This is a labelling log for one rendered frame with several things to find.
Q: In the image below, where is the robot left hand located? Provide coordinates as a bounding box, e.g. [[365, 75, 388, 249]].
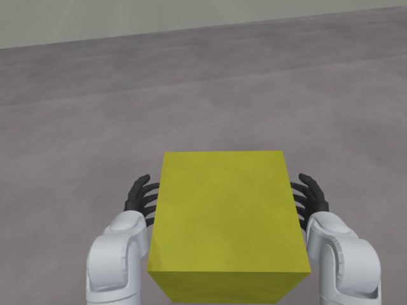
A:
[[124, 174, 160, 227]]

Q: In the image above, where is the robot right hand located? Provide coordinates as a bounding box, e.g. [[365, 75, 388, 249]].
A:
[[290, 173, 329, 232]]

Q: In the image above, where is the right robot forearm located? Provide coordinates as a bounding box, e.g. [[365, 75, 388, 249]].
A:
[[306, 212, 382, 305]]

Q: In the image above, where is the carton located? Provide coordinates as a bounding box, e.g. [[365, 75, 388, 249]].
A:
[[147, 151, 311, 304]]

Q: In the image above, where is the left robot forearm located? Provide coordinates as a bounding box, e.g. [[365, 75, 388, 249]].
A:
[[86, 210, 148, 305]]

